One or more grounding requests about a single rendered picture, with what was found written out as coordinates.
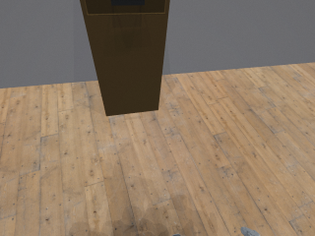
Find right robot hand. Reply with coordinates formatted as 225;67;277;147
240;226;261;236

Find cabinet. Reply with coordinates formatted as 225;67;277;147
80;0;170;117

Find drawer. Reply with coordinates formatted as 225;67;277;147
85;0;165;14

